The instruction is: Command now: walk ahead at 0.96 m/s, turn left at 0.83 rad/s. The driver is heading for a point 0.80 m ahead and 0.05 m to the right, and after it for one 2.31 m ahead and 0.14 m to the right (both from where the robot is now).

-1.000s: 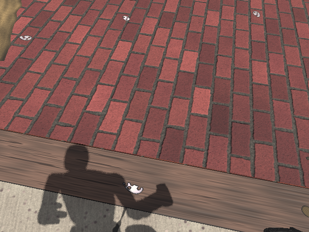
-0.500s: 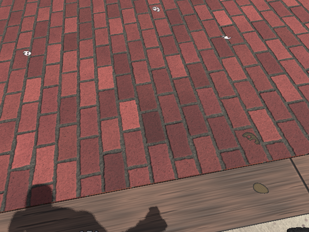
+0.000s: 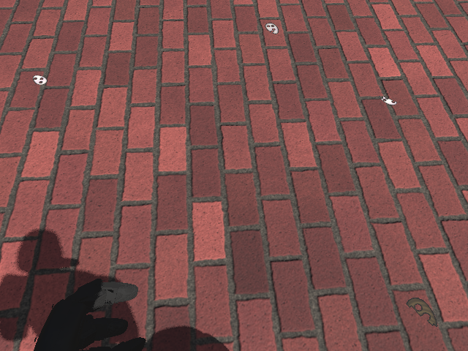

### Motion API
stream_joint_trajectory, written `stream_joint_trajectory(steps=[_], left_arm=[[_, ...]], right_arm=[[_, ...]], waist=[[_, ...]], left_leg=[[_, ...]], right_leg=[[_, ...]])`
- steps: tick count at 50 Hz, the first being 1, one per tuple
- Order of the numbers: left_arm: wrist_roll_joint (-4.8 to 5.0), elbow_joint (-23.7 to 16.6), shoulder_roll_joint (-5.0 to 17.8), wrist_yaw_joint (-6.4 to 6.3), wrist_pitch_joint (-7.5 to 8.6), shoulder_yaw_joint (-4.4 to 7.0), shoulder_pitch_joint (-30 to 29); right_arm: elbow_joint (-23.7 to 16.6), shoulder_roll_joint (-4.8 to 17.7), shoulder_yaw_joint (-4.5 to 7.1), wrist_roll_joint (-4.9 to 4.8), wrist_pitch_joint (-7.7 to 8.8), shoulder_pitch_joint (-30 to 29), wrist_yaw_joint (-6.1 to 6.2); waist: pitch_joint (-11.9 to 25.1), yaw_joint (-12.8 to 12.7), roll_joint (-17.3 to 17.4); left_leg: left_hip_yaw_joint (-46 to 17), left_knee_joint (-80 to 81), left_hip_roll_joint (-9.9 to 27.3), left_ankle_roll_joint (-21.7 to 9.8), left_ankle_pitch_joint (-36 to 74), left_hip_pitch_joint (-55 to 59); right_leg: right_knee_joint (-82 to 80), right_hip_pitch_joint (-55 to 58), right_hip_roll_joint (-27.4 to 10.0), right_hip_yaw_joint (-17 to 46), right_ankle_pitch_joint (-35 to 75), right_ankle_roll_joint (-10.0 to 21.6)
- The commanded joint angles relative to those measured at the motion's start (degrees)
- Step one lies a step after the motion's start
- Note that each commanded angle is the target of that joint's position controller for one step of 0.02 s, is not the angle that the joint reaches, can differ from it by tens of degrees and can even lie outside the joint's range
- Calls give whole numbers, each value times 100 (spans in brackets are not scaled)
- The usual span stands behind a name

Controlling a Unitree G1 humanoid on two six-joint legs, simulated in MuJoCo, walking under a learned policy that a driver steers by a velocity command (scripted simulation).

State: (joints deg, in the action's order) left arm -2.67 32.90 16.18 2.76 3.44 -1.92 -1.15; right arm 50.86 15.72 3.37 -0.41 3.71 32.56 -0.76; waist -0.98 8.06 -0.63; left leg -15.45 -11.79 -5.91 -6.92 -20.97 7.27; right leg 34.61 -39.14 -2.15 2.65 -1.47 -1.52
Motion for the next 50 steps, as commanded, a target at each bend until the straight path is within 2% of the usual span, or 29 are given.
stream_joint_trajectory(steps=[1, 2, 3, 4, 5, 6, 8, 12, 16, 19, 21, 22, 23, 24, 25, 26, 27, 29, 30, 32, 34, 37, 42, 43, 44, 45, 46, 48, 50], left_arm=[[55, -315, 785, -145, 109, 278, 133], [92, -57, 1003, -245, 118, 397, 1092], [63, 224, 1260, -381, 129, 547, 2241], [-107, 404, 1662, -522, 143, 706, 3444], [-186, 333, 1938, -472, 95, 743, 2833], [-98, 243, 1355, -448, 52, 717, 2140], [-95, 441, 677, -381, 78, 556, 1913], [79, 1139, 399, -264, 326, 459, 2413], [188, 1220, 657, -238, 370, 537, 2140], [250, 1320, 1235, -163, 385, 692, 2329], [254, 1467, 1428, -145, 352, 722, 2573], [268, 1566, 1469, -165, 301, 730, 2689], [310, 1604, 1341, -183, 298, 695, 2774], [261, 1435, 476, -210, 258, 521, 2988], [539, 1251, 331, -365, 133, 512, 3626], [377, 1280, 771, -429, 28, 618, 3129], [603, 1052, 623, -458, 90, 600, 2712], [546, 1061, 758, -480, -60, 716, 2296], [542, 976, 512, -444, -148, 709, 2610], [515, 801, 170, -386, -303, 644, 2453], [443, 483, 108, -317, -316, 614, 1900], [355, 455, 148, -68, -325, 632, 1854], [364, 399, 1067, 3, -493, 1037, 2595], [385, 490, 1287, -99, -474, 1151, 2978], [414, 321, 1737, -207, -433, 1159, 2377], [102, -208, 1938, -119, -270, 1116, 1946], [202, -424, 1707, -27, -202, 1095, 1641], [418, -448, 1220, -110, -183, 940, 1147], [294, -468, 929, -258, -232, 798, 966]], right_arm=[[-351, 1329, 307, -33, 124, -487, 67], [-357, 1522, 348, 2, 137, -634, 42], [-422, 1492, 348, 33, 194, -909, 13], [-582, 682, 150, 97, 262, -997, 29], [-925, 286, -11, -204, 188, -432, 32], [-763, 762, 26, -14, 67, -896, 66], [-762, 758, 40, 202, -30, -1503, -83], [-1142, 227, -154, 343, -130, -2096, -269], [-1728, 412, -330, 393, -38, -3291, -429], [-1639, 533, -340, 279, -7, -3301, -473], [-1457, 803, -214, 329, 16, -2844, -298], [-1178, 883, -150, 413, 60, -2001, -189], [-1015, 1106, -56, 535, 117, -1298, -62], [-991, 1615, 46, 668, 159, -666, 62], [-1168, 1947, 152, 570, 64, -667, 91], [-1197, 1491, 103, 350, 12, -1153, 75], [-1345, 975, -9, -17, 92, -1712, 65], [-1178, 553, -60, 51, 160, -2242, 67], [-1165, 563, -34, 147, 192, -2392, 95], [-1141, 392, -18, 82, 212, -2828, 133], [-1166, 554, 52, 32, 174, -3203, 243], [-1119, 860, 164, -90, 111, -3184, 355], [-1156, 1144, 302, -337, -64, -3226, 260], [-1173, 913, 238, -251, -95, -3090, 209], [-1233, 225, 56, 151, -121, -2579, 128], [-1364, 621, 63, 103, -105, -1866, 72], [-1381, 1149, 151, -14, -57, -2317, 53], [-1359, 1087, 150, 39, -86, -2722, 153], [-1157, 1122, 183, 34, -238, -2542, 201]], waist=[[251, -730, 450], [826, -1241, 418], [1332, -1843, 370], [2133, -2109, -647], [2657, -1370, -2197], [1601, -1334, -1215], [485, -1245, -188], [-259, -831, -522], [-698, -617, -287], [-541, -572, -233], [-72, -371, -83], [431, 2, -41], [823, 313, -164], [1607, 147, 1012], [2754, -172, 1701], [2118, -283, 765], [1250, -268, 1353], [606, -615, 676], [620, -919, 1133], [188, -1104, 923], [-88, -1138, 596], [304, -1090, 527], [724, -1706, 323], [730, -1879, -175], [396, -1087, -1978], [1776, -748, -1880], [1873, -1050, -768], [932, -798, 229], [867, -689, 213]], left_leg=[[-655, -808, 982, -208, 5429, -1485], [-560, -1969, 852, -67, 5807, -1674], [-491, -3376, 594, 23, 5086, -2477], [-4, -5388, 186, -43, 1577, -3305], [583, -6698, -145, 59, -750, -4552], [762, -6846, 409, 4, -26, -5031], [952, -6419, 784, 55, 538, -4861], [630, -5632, 855, 168, 192, -5009], [1377, -3377, 1101, 449, 1441, -4453], [1781, -2722, 717, 448, 2108, -2502], [1826, -2377, 441, 379, 1661, -1864], [1883, -2058, 269, 343, 1717, -887], [1548, -1984, 764, 320, 1945, 268], [-177, -2026, 2653, 233, 2542, 1316], [-2223, -1537, 3934, -326, 3811, 1643], [-1469, -1547, 3443, -330, 4386, 947], [-445, -1478, 2961, -489, 4926, 559], [694, -1045, 2263, -162, 4735, -517], [989, -966, 2448, -271, 5121, -842], [1503, -564, 2431, -296, 4788, -1515], [1991, -341, 2309, -234, 4602, -1876], [2701, -618, 1983, -25, 4503, -1634], [2889, -2884, 2003, 337, 5272, -1444], [2786, -4167, 1671, 590, 3535, -2139], [2704, -6025, 690, 936, -1622, -3445], [1344, -7351, -60, 1140, -2081, -4613], [728, -7274, 199, 995, -1497, -4775], [743, -6531, 620, 919, -705, -4727], [899, -6001, 914, 949, -507, -3887]], right_leg=[[-336, 2639, 599, -388, -164, 177], [-324, 3807, 608, -365, -521, 253], [-177, 5210, 101, 26, -1041, 360], [-403, 6388, -1413, 1575, -3395, 527], [-1824, 6628, -2678, 4796, -4903, 993], [-2028, 5682, -2269, 4445, -5237, 1019], [-2002, 4293, -1744, 2670, -3167, 1027], [-2460, 3347, -1272, 1644, -1950, 1212], [-3133, 2450, -770, 693, -937, 1215], [-3419, 1931, -892, 509, 658, 1176], [-2122, 2799, -809, 278, 2977, 1002], [-729, 2836, -568, 163, 3556, 827], [739, 2092, -246, 169, 2656, 664], [2929, 1144, 310, -78, -2013, 511], [4661, 510, 689, 90, -3068, 462], [4678, 228, 272, 169, -2527, 475], [4531, -358, 10, 294, -2581, 153], [4023, -43, -345, 94, -2119, 58], [4001, 254, -432, 94, -1934, -24], [3309, 337, -521, -31, -1877, -136], [2160, 436, -507, -244, -1234, -121], [680, 1435, -153, -621, 353, 90], [40, 2951, 471, -979, -81, 848], [-425, 3790, 516, -646, 473, 1059], [-328, 4164, -339, 963, 3714, 1484], [-1101, 5135, -1548, 4045, 2278, 2913], [-1680, 5009, -1608, 4121, 892, 2718], [-1654, 3877, -1246, 3062, 317, 2055], [-1411, 2889, -1080, 2109, 1589, 1815]])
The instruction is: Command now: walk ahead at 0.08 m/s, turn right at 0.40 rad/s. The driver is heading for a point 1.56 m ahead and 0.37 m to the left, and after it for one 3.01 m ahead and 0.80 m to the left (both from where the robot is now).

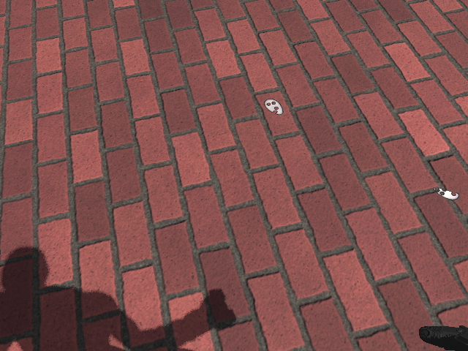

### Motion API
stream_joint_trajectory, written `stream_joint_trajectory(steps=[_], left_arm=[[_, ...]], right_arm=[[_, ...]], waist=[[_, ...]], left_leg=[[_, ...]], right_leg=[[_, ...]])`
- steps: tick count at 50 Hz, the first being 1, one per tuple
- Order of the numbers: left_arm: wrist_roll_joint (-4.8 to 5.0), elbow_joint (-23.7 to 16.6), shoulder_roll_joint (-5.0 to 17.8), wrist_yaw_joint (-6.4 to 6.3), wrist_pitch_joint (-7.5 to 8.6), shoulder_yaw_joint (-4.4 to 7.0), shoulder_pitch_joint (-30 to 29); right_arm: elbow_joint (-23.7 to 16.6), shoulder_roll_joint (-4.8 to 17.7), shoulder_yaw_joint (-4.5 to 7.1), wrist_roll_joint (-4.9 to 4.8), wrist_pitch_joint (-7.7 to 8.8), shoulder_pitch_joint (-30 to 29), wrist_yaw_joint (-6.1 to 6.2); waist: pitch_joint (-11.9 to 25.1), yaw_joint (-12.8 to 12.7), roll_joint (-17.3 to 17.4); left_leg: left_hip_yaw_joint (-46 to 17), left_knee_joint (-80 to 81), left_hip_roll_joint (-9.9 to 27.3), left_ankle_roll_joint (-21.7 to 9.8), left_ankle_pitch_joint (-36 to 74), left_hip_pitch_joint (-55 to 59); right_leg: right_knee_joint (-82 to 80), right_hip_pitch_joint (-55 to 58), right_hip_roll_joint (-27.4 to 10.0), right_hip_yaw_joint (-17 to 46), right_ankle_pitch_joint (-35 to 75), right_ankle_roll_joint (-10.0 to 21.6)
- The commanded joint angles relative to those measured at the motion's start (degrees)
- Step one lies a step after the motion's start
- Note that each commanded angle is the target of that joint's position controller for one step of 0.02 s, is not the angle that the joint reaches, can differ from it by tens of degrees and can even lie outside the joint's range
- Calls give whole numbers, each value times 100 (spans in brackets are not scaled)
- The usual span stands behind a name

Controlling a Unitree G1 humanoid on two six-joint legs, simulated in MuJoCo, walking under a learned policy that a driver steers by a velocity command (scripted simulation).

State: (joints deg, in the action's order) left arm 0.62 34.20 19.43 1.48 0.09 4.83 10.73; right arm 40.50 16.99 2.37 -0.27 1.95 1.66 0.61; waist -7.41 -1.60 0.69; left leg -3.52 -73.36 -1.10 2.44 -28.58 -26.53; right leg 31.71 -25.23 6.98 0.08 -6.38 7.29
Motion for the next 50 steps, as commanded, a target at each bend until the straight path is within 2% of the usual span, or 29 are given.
stream_joint_trajectory(steps=[1, 3, 5, 6, 9, 11, 14, 18, 20, 21, 22, 23, 24, 25, 26, 27, 29, 30, 31, 32, 33, 34, 36, 40, 41, 42, 44, 48, 50], left_arm=[[-117, -534, 538, -169, 103, 74, -172], [-196, -356, 395, -237, 117, -25, -53], [-255, -200, 130, -260, 103, -145, -202], [-286, -152, 154, -260, 87, -138, -270], [-321, -64, 546, -295, -31, -7, -323], [-271, -9, 506, -334, -98, 7, -328], [-208, 68, 397, -380, -136, 18, -387], [-116, 86, 420, -400, -190, 85, -611], [32, 139, 393, -414, -214, 122, -670], [5, 181, 260, -397, -193, 127, -443], [-278, -157, -40, -370, -154, 41, -717], [-265, -336, 108, -377, -62, 55, -1387], [-127, -276, 224, -376, -40, 106, -1341], [-105, -152, 259, -402, -34, 136, -1179], [-123, -60, 269, -440, -44, 150, -1114], [-124, -55, 265, -441, -43, 160, -1099], [-84, -28, 135, -389, -11, 127, -1060], [-67, 14, 123, -345, 27, 115, -969], [-11, 104, 162, -276, 58, 107, -877], [27, 141, 190, -213, 91, 103, -936], [45, 134, 199, -161, 136, 95, -1043], [43, 130, 184, -119, 201, 74, -1143], [63, 89, 224, -72, 324, 52, -1342], [138, 33, 301, -11, 457, 20, -1331], [-438, 202, 299, 154, 184, 6, -1209], [-386, 171, 280, 244, 84, 25, -1171], [-259, 134, 331, 350, 41, 30, -1144], [-263, -55, 336, 448, 61, -47, -1345], [-252, -196, 299, 456, 35, -114, -1471]], right_arm=[[-55, 852, 259, 15, -106, 623, 73], [52, 504, 153, -3, -147, 766, 103], [159, 250, 54, -36, -204, 899, 110], [158, 256, 45, -61, -233, 844, 110], [-78, 738, 178, -144, -309, 440, 130], [-175, 810, 220, -149, -332, 394, 132], [-225, 662, 217, -123, -331, 538, 66], [-170, 554, 247, -146, -318, 1016, -85], [-48, 600, 312, -132, -311, 1485, -140], [-72, 1018, 446, -84, -301, 1622, -83], [-243, 1807, 615, -33, -264, 1613, 6], [-357, 1639, 582, 228, -169, 1819, -42], [-365, 1530, 571, 233, -82, 1608, -58], [-414, 1398, 579, 60, -70, 1293, -18], [-483, 1200, 522, -101, -122, 1096, 42], [-550, 1097, 482, -169, -184, 999, 108], [-615, 1048, 471, -130, -277, 1081, 188], [-587, 1020, 477, -157, -285, 1261, 212], [-572, 952, 438, -189, -265, 1361, 218], [-564, 880, 391, -175, -226, 1467, 207], [-524, 847, 346, -112, -175, 1523, 188], [-461, 805, 308, -38, -118, 1593, 168], [-392, 948, 310, 37, -4, 1747, 117], [-299, 1071, 304, 50, 191, 1874, 53], [-207, 1080, 312, 331, 141, 2243, -69], [-204, 1031, 309, 367, 146, 2156, -109], [-192, 978, 301, 320, 194, 2095, -98], [-55, 971, 327, 328, 312, 2056, -22], [78, 987, 339, 357, 326, 2141, -19]], waist=[[1555, 254, 13], [1763, 223, -93], [1828, 260, -227], [1727, 197, -380], [1185, -56, -697], [961, -117, -680], [988, -94, -639], [1281, 139, -696], [1257, 407, -586], [1097, 341, 274], [924, 120, 1971], [1408, 651, 1445], [1319, 451, 857], [1237, 272, 539], [1241, 216, 439], [1275, 160, 473], [1403, 163, 504], [1588, 190, 436], [1606, 253, 483], [1503, 386, 661], [1301, 471, 907], [1114, 553, 1050], [799, 729, 1048], [315, 833, 859], [371, 895, 692], [143, 851, 828], [50, 758, 758], [-30, 634, 458], [-55, 632, 437]], left_leg=[[-125, 289, 424, 68, 350, -255], [3, 728, 470, 196, 578, 57], [12, 1595, 608, 289, 1005, 484], [59, 1916, 619, 311, 1209, 639], [177, 2076, 581, 317, 1072, 283], [176, 2065, 657, 290, 787, -106], [289, 2161, 713, 227, 477, -263], [688, 3121, 479, 33, 604, 347], [754, 4502, 259, -283, 1686, 1077], [-370, 5180, 760, -660, 3015, 1651], [-2619, 5086, 2143, -1648, 5654, 2518], [-2993, 5279, 2343, -2339, 5717, 2570], [-2480, 5231, 2008, -2094, 5336, 2640], [-2096, 5114, 1662, -1744, 5018, 2680], [-1889, 5069, 1515, -1543, 4904, 2662], [-1785, 5062, 1372, -1461, 4930, 2519], [-1764, 5042, 1186, -1432, 4980, 2565], [-1822, 5207, 1054, -1412, 3756, 2692], [-1810, 5465, 1075, -1399, 2009, 2863], [-1913, 5734, 1110, -1404, 602, 2843], [-1998, 5936, 1176, -1401, 97, 2752], [-1966, 6055, 1213, -1392, 85, 2657], [-1908, 6207, 1341, -1405, 68, 2615], [-1789, 6516, 1677, -1432, -101, 2883], [-1463, 6752, 1391, -1274, -313, 2770], [-1245, 6794, 1394, -1204, -202, 2671], [-966, 6860, 1519, -1143, -9, 2764], [-428, 6937, 1814, -1074, 558, 3147], [-33, 6824, 1851, -1047, 1447, 3313]], right_leg=[[-1071, 1286, -1882, 2031, 2664, 903], [-1021, 1205, -1748, 1426, 3317, 865], [-1094, 1081, -1562, 864, 2786, 698], [-1198, 980, -1524, 713, 2216, 644], [-1517, 980, -1831, 914, 352, 762], [-1559, 1261, -2094, 1108, -25, 824], [-1393, 1714, -2317, 1046, 471, 825], [-842, 2016, -2352, 527, 1730, 599], [-177, 1720, -2099, 66, 1329, 117], [889, 870, -1613, -444, 105, -449], [2422, -1139, -595, -634, -2804, -1092], [3392, -1599, -274, 301, -3321, -1080], [3700, -1737, -412, 563, -2847, -997], [3646, -1841, -507, 612, -2332, -985], [3533, -1841, -583, 632, -2038, -1029], [3499, -1630, -567, 647, -1790, -1090], [3383, -1475, -405, 619, -1439, -1177], [2959, -1454, -401, 626, -1207, -1169], [2515, -1543, -518, 528, -943, -1163], [2134, -1549, -620, 432, -731, -1168], [1783, -1533, -700, 345, -521, -1170], [1458, -1448, -776, 277, -335, -1162], [1083, -1471, -890, 190, -165, -1060], [988, -2110, -1055, 236, -86, -828], [1131, -1861, -748, 96, -264, -843], [1212, -1926, -679, 205, -270, -813], [1374, -2101, -742, 287, -186, -742], [1318, -2282, -1045, 103, -292, -455], [1230, -2163, -1055, -221, -649, -192]])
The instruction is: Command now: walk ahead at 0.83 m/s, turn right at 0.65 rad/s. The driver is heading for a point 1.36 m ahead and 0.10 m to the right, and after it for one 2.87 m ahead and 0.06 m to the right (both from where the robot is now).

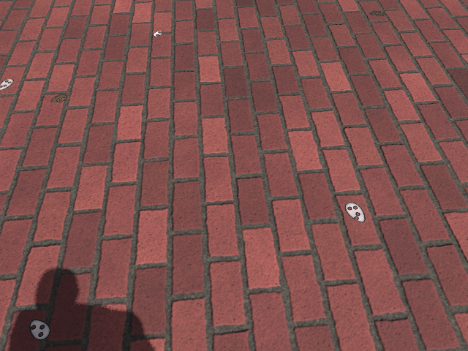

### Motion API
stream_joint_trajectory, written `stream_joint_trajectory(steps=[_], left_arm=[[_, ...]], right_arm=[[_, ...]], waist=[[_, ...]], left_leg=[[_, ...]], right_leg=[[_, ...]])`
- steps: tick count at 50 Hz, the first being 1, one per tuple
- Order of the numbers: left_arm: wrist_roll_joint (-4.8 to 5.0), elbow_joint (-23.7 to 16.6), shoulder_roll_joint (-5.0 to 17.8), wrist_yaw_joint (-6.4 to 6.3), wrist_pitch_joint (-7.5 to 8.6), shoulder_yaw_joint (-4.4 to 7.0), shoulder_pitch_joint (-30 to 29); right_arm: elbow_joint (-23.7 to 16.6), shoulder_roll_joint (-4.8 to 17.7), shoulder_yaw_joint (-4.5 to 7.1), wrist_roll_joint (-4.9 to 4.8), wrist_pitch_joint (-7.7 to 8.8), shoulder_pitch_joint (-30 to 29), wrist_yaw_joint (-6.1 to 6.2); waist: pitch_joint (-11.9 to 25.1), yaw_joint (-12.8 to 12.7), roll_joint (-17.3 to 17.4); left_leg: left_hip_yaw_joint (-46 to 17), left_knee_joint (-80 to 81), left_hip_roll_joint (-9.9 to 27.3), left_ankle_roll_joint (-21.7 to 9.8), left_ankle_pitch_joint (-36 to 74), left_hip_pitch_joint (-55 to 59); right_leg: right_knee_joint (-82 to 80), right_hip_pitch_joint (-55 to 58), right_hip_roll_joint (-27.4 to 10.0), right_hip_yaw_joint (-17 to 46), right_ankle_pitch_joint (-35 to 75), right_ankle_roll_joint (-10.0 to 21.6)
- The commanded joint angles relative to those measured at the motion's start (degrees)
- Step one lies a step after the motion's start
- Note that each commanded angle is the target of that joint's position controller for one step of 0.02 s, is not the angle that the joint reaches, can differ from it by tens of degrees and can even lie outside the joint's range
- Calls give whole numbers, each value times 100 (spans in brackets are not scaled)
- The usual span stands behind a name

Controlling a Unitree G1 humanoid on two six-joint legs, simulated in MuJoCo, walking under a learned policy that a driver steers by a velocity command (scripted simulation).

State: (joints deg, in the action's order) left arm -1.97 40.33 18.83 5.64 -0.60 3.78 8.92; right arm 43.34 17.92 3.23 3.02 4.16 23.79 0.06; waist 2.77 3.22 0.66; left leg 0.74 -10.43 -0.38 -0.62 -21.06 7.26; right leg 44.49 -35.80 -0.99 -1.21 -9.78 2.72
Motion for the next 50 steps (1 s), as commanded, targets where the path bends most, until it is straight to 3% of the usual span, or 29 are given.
stream_joint_trajectory(steps=[1, 3, 4, 5, 6, 7, 9, 10, 13, 16, 21, 24, 26, 27, 28, 29, 30, 31, 32, 35, 38, 41, 43, 45, 46, 47, 48, 49, 50], left_arm=[[24, -827, 329, 14, 89, -38, -1134], [41, -579, 460, -107, 91, 32, -38], [17, -190, 674, -171, 132, 155, 1356], [-14, 76, 1343, -279, 154, 381, 2340], [80, -10, 1764, -311, 146, 427, 2012], [138, -135, 1616, -323, 140, 417, 1755], [121, 38, 1239, -452, 179, 339, 1673], [141, 41, 1086, -484, 213, 277, 1380], [156, 27, 637, -491, 398, 86, 1192], [183, 234, 650, -431, 578, 60, 1623], [188, 630, 564, -480, 787, -63, 2007], [52, 643, 936, -681, 771, 22, 1727], [-163, 562, 1056, -822, 600, 93, 1322], [-207, 448, 1136, -862, 514, 133, 828], [-170, 315, 1011, -857, 508, 118, 202], [31, -65, -57, -700, 652, -158, 864], [61, -274, 182, -671, 756, -278, 938], [-45, -297, 463, -602, 827, -292, 460], [-113, -342, 475, -544, 862, -327, 317], [-331, -528, 223, -499, 487, -478, 217], [-185, -975, 153, -413, 457, -588, -729], [26, -1116, -33, -388, 473, -631, -1254], [35, -1148, 115, -434, 497, -575, -1374], [1, -1065, 335, -513, 558, -471, -1092], [21, -888, 587, -578, 596, -345, -454], [19, -644, 806, -654, 640, -218, 605], [-110, -435, 1263, -782, 662, -11, 1989], [-338, -396, 1693, -776, 613, 98, 1971], [-187, -360, 1483, -743, 532, 160, 1543]], right_arm=[[-178, 920, 250, 27, 104, -166, 28], [-117, 1089, 258, -42, 73, -240, 31], [-156, 1146, 244, -74, 29, -350, 67], [-337, 825, 108, -85, 54, -292, 47], [-728, 284, -30, -48, 178, -539, -70], [-855, 662, -17, 53, 257, -1093, -97], [-825, 647, -89, 27, 336, -1193, -99], [-812, 577, -116, 108, 251, -1139, -85], [-626, 465, -195, 182, -97, -742, -174], [-944, 367, -256, 16, -150, -1801, -253], [-970, 84, -374, -232, -61, -2496, -353], [-591, 447, -258, -280, -63, -1806, -325], [-13, 882, -72, -283, -138, -167, -239], [394, 1099, 54, -294, -167, 1100, -175], [713, 1299, 209, -295, -201, 2143, -95], [701, 1500, 261, -142, -242, 1393, -57], [343, 1288, 272, -186, -245, 643, -83], [273, 901, 220, -226, -244, 326, -45], [337, 596, 140, -217, -237, 131, -46], [408, 641, 74, -211, -25, -91, -21], [299, 878, 195, -258, 110, -189, -56], [349, 951, 290, -391, 137, 84, -134], [392, 1040, 356, -363, 91, 312, -132], [409, 1126, 400, -318, 46, 383, -60], [400, 1294, 435, -266, 41, 316, -56], [325, 1388, 457, -253, 71, -2, -76], [140, 902, 330, -247, 156, -245, -69], [-184, -34, 84, -519, 159, 238, -48], [-247, 373, 50, -402, 65, 4, -15]], waist=[[-967, 4, 461], [-149, -573, 536], [577, -1265, 321], [1190, -1574, -728], [1393, -1015, -2152], [938, -1186, -1182], [-108, -763, 54], [-355, -480, 187], [-616, -134, -166], [-1129, -482, -186], [-917, -720, -218], [-271, -178, -647], [465, 673, -743], [673, 1322, -662], [664, 1905, 121], [819, 454, 2123], [1457, 424, 971], [606, 294, -57], [-83, -66, -716], [-998, -676, -637], [-1240, -471, -259], [-913, 7, 35], [-692, 214, 173], [-324, 108, 240], [189, -233, 204], [754, -894, 181], [1570, -1470, -264], [2261, -949, -2001], [1877, -819, -1899]], left_leg=[[-109, 246, 1706, -661, 2055, -160], [668, -1508, 1499, -495, 6222, -582], [897, -3280, 1323, -361, 6771, -1369], [924, -5445, 860, -158, 4704, -3058], [188, -7064, -296, 72, -287, -4987], [-656, -7510, -133, -35, 18, -5871], [-609, -6734, 481, -44, 618, -5627], [-566, -6302, 641, 29, 568, -5176], [-259, -5630, 813, 181, 521, -4705], [262, -4550, 780, 137, 1580, -5079], [877, -2594, 200, -400, 3097, -4083], [873, -2401, -473, -611, 2853, -3280], [936, -2634, -879, -731, 2256, -1868], [676, -2342, -697, -954, 2097, -878], [-3, -2113, -254, -1392, 1743, 226], [-2968, -2385, 1117, -2437, 2098, 2057], [-4870, -1022, 1640, -2921, -18, 1960], [-4737, -420, 1567, -2613, -1120, 833], [-4245, -134, 1347, -2291, -986, -438], [-2983, 170, 527, -1956, -177, -2797], [-2288, 555, 48, -1832, 778, -3922], [-2113, 433, -67, -1384, 2035, -3474], [-2196, -14, 28, -1225, 2872, -2404], [-2281, -913, 84, -991, 4079, -1585], [-2215, -1869, 56, -856, 4746, -1376], [-2118, -3189, -123, -728, 4489, -1864], [-1727, -5012, -353, -718, 2943, -2743], [-1045, -6706, -886, -543, -977, -4517], [-787, -7213, -349, -636, -413, -5295]], right_leg=[[-189, -628, -108, -339, -571, 444], [-208, 1378, 603, -888, -983, 777], [-499, 3177, 882, -803, -964, 957], [-1159, 4941, 99, 875, -2394, 1242], [-2761, 5605, -1185, 4523, -4253, 1680], [-3146, 5557, -1320, 5225, -3657, 1753], [-2979, 4200, -1085, 3806, -1811, 1517], [-3067, 3452, -720, 3175, -1404, 1342], [-3387, 2503, -281, 2277, -889, 1324], [-3868, 2458, -122, 1560, 1099, 951], [-4298, 3260, -176, 409, 4411, 190], [-3517, 4389, -547, -66, 7239, -147], [-1445, 4511, -725, -254, 8614, -327], [453, 3982, -659, -368, 8490, -372], [3543, 2595, 112, -538, 4916, -374], [5787, -750, 1063, 175, -2034, -718], [5769, -1394, 721, 1067, -1607, -516], [5060, -1315, 306, 1229, -1039, -328], [4266, -940, 74, 1046, -760, -187], [2971, -152, -333, 726, -1060, -397], [871, 722, -492, 262, 121, -616], [-582, 1608, -251, 53, 1781, -568], [-1122, 1487, -94, 74, 1695, -507], [-1613, 1892, 141, 139, 1097, -435], [-1624, 2597, 284, 133, 499, -363], [-1538, 3864, 35, 292, 204, -270], [-1414, 5283, -1088, 1305, -1687, -86], [-2427, 6457, -2835, 4396, -3082, 398], [-2889, 5982, -2716, 5150, -3749, 565]])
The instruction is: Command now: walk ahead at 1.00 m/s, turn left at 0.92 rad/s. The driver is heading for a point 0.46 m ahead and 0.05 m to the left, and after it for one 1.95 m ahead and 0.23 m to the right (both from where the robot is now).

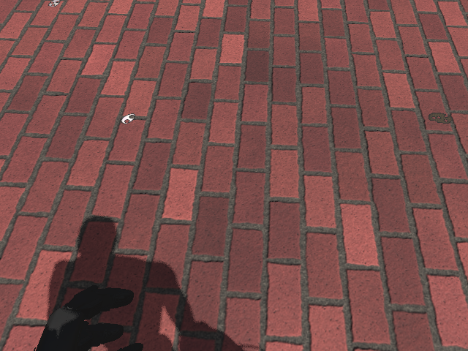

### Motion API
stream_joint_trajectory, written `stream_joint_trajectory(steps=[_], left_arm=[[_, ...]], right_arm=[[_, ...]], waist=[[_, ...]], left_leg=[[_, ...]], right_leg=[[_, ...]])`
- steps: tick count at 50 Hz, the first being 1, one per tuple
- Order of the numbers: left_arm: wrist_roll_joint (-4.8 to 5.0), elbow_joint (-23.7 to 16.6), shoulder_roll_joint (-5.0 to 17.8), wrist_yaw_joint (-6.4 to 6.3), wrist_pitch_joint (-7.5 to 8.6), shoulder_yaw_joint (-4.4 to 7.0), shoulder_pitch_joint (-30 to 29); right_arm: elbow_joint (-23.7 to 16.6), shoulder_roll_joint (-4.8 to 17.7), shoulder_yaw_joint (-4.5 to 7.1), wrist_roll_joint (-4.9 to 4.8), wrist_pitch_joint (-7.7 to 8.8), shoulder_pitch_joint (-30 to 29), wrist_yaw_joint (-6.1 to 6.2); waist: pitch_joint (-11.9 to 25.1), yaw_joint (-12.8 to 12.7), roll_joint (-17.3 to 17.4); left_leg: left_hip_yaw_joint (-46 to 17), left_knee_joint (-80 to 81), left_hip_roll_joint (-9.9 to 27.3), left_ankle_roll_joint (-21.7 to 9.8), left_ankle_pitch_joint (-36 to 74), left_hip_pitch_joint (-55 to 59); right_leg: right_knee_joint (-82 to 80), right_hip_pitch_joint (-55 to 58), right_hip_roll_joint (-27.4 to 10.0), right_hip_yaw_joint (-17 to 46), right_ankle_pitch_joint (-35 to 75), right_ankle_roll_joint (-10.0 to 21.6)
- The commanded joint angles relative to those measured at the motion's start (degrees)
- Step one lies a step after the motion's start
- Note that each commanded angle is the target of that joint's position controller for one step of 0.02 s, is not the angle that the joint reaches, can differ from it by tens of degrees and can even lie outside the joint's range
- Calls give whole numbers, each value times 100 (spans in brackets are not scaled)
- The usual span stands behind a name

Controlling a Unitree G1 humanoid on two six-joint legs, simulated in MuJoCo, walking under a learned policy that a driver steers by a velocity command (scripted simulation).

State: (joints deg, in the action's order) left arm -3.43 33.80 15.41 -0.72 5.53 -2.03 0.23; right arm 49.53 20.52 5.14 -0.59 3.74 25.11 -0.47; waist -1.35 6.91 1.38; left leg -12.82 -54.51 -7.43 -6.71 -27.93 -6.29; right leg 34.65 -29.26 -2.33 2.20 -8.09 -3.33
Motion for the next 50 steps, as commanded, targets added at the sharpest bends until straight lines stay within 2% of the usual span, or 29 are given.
stream_joint_trajectory(steps=[1, 3, 4, 6, 13, 15, 16, 17, 18, 19, 20, 21, 22, 23, 24, 26, 28, 32, 35, 37, 39, 41, 42, 43, 44, 45, 46, 48, 50], left_arm=[[3, 236, 1161, -80, -96, 614, 1947], [-5, 508, 712, -47, -101, 507, 1918], [24, 699, 583, -46, -62, 465, 2063], [179, 1025, 268, 41, 34, 399, 2327], [181, 1287, 730, 50, 217, 492, 2098], [166, 1445, 945, 2, 197, 500, 2616], [172, 1423, 1087, -53, 176, 502, 2593], [187, 1399, 1528, -60, 113, 566, 2507], [195, 1402, 1623, -94, 21, 576, 2364], [208, 1413, 1459, -68, -55, 558, 2252], [182, 1137, 430, 49, -89, 363, 2810], [466, 915, 708, -23, -66, 399, 2874], [472, 855, 941, -29, -36, 469, 2194], [442, 905, 805, 23, -39, 438, 2149], [358, 1064, 706, 63, -113, 426, 2131], [251, 1306, 443, 195, -357, 399, 2543], [233, 1243, 276, 281, -474, 408, 2125], [315, 877, 104, 386, -419, 355, 1004], [311, 661, 92, 508, -350, 299, 414], [272, 706, 247, 536, -354, 330, 576], [285, 973, 628, 487, -408, 459, 1608], [264, 1580, 1167, 341, -454, 752, 3823], [356, 1646, 1341, 217, -479, 873, 3726], [199, 1480, 1878, 186, -557, 966, 2986], [240, 1224, 1883, 178, -561, 1013, 2781], [233, 1213, 1460, 128, -536, 942, 2651], [240, 1280, 1176, 119, -502, 869, 2453], [294, 1240, 1022, 66, -340, 782, 2183], [343, 1181, 1032, 97, -187, 758, 2109]], right_arm=[[-818, 376, -84, 78, 25, -736, 27], [-894, 261, -76, 217, -85, -1313, -145], [-998, 91, -107, 248, -173, -1268, -230], [-1206, -201, -200, 253, -324, -1578, -310], [-1933, -164, -433, 247, -371, -2849, -555], [-1794, -178, -470, 311, -303, -2819, -537], [-1500, -1, -397, 219, -307, -2205, -490], [-1303, 127, -338, 332, -247, -1503, -417], [-975, 390, -223, 385, -232, -531, -299], [-677, 753, -36, 422, -234, 255, -135], [-683, 1352, 64, 492, -231, -120, 3], [-925, 1421, 126, 408, -200, 65, 29], [-745, 1082, 101, 346, -152, -121, 57], [-637, 748, 18, 306, -75, -461, 63], [-622, 458, -39, 334, 22, -774, 48], [-529, 78, -162, 262, 183, -835, 58], [-335, -41, -181, 155, 349, -710, 6], [-205, -173, -228, 150, 483, -683, -31], [-113, 17, -240, 87, 519, -467, 69], [-108, 325, -198, 94, 481, -392, 191], [-214, 706, -94, 192, 273, -576, 334], [-427, 917, -10, 305, 48, -1189, 343], [-380, 438, -109, 336, 54, -1300, 183], [-969, -357, -345, 295, 187, -785, 95], [-1293, -123, -425, 287, 354, -994, 95], [-1303, 151, -414, 316, 457, -1369, 77], [-1274, 199, -407, 322, 466, -1432, 66], [-1279, 101, -471, 490, 225, -1406, 51], [-1407, 11, -529, 518, 12, -1601, 11]], waist=[[1331, -1263, -1117], [443, -1158, -462], [332, -991, -793], [120, -861, -757], [-745, -546, -376], [-550, -555, -432], [161, -278, -645], [184, 173, -807], [420, 678, -888], [702, 1013, -690], [1214, -5, 1047], [2435, 199, 730], [1459, 102, 46], [360, -250, -97], [-4, -497, -423], [-167, -859, -107], [-496, -908, -56], [-695, -798, 136], [-655, -701, -64], [-320, -862, 159], [332, -1475, 514], [1139, -2569, 411], [683, -2345, -450], [782, -1169, -1927], [1416, -1341, -1213], [674, -1247, -201], [128, -914, 337], [-261, -515, 461], [-403, -428, 328]], left_leg=[[737, -2619, 695, -14, 886, -4126], [826, -2192, 1016, 68, 1203, -3903], [842, -2138, 1103, 104, 1201, -3852], [952, -2165, 1235, 92, 1239, -4066], [2049, 387, 1039, -119, 2735, -3248], [2300, 969, 489, -313, 2751, -2140], [2199, 862, 101, -369, 2690, -1082], [2083, 1091, -13, -475, 2033, -554], [1608, 1618, 116, -688, 1745, 466], [1070, 2173, 476, -766, 1703, 1653], [-796, 1923, 2175, -828, 1705, 2873], [-2842, 2867, 3050, -1218, 1200, 3267], [-2324, 3460, 2722, -967, 847, 2365], [-1633, 3789, 2591, -902, 1042, 1223], [-1088, 3974, 2365, -723, 1212, 516], [-213, 4437, 2135, -532, 1364, -443], [499, 4772, 1958, -339, 1829, -566], [2200, 4989, 1306, 160, 3881, -396], [2667, 5116, 1425, 352, 5249, 45], [2802, 4543, 1614, 515, 7445, 774], [2781, 3035, 1821, 617, 9311, 1215], [2562, -223, 1915, 487, 8653, 237], [2516, -2511, 969, 463, 3502, -991], [1829, -4449, 211, 788, -195, -3627], [784, -4438, 392, 659, 92, -4403], [634, -3746, 741, 586, 632, -4477], [697, -3042, 999, 603, 949, -4124], [749, -2323, 1286, 814, 922, -3427], [996, -1377, 1444, 995, 921, -2932]], right_leg=[[-1873, 4515, -2192, 3559, -3459, 1041], [-1911, 3409, -1605, 1763, -1270, 814], [-1909, 3178, -1540, 1316, -667, 769], [-1998, 3015, -1358, 498, 462, 590], [-2750, 2286, -973, -1629, 3065, 367], [-2536, 2426, -1033, -1636, 5286, 437], [-1905, 2599, -1025, -1648, 6731, 522], [-806, 2504, -1229, -1567, 7424, 588], [506, 2226, -1415, -1411, 7174, 720], [2401, 1497, -974, -1447, 4968, 773], [4973, -317, -23, -1179, -2346, 687], [5884, -966, 403, 404, -2057, 869], [5615, -1283, 114, 415, -1252, 876], [5098, -1307, -127, 210, -904, 842], [4666, -1059, -362, 263, -748, 814], [4262, -393, -547, 322, -628, 694], [3803, -757, -696, 289, -423, 645], [2382, -1028, -485, -355, 1027, 781], [959, -482, -183, -978, 1828, 1005], [534, 31, 259, -1298, 1879, 1169], [591, 1034, 728, -1428, 1036, 1312], [421, 3257, 791, -815, -47, 1728], [156, 3644, 494, -180, -417, 1948], [-124, 4751, -604, 2618, 28, 2904], [-1609, 5077, -1147, 4441, -1534, 3294], [-2235, 4271, -1156, 4398, -2144, 2912], [-2316, 3303, -976, 3880, -1815, 2596], [-2348, 1942, -423, 2894, -875, 2377], [-2517, 996, 15, 2241, -443, 2303]])
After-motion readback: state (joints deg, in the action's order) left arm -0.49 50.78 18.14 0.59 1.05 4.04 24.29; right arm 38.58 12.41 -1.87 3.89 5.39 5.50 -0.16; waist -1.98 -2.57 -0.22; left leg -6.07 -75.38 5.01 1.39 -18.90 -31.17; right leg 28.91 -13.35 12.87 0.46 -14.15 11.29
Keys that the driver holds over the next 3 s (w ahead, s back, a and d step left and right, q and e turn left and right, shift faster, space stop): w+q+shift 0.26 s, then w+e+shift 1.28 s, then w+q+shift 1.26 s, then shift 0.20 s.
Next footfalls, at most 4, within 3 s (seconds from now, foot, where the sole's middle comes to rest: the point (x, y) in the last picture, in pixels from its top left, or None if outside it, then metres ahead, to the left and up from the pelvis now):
0.38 left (188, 332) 0.52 0.10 -0.75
0.84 right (192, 196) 0.97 0.06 -0.75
1.26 left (161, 105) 1.44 0.16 -0.75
1.70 right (254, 63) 1.65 -0.25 -0.75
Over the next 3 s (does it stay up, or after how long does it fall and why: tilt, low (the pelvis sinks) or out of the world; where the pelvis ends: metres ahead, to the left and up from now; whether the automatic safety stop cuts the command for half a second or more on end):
stays up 2.63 -0.45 0.00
